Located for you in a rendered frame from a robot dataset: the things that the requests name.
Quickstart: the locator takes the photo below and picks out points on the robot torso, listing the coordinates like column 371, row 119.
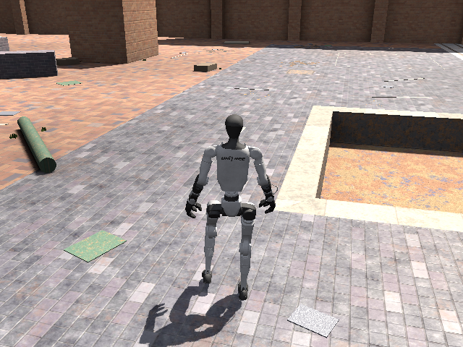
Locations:
column 232, row 171

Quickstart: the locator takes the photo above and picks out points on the robot right hand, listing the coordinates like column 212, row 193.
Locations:
column 266, row 203

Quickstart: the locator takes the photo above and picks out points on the robot right forearm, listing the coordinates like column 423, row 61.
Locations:
column 267, row 190

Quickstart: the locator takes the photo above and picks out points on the right robot upper arm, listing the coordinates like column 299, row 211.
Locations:
column 260, row 167

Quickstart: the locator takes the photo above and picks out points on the robot right thigh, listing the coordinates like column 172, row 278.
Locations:
column 247, row 221

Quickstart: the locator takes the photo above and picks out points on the robot left hand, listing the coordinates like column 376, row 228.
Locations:
column 190, row 207

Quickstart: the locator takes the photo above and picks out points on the left robot upper arm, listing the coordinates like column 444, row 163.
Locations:
column 205, row 165

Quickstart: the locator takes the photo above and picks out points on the robot left forearm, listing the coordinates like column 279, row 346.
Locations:
column 195, row 193

